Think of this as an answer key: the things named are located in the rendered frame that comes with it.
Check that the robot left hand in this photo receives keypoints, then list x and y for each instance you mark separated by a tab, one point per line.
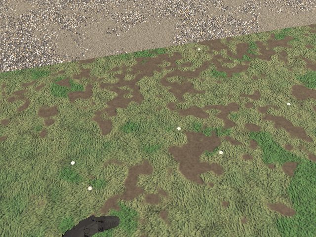
92	225

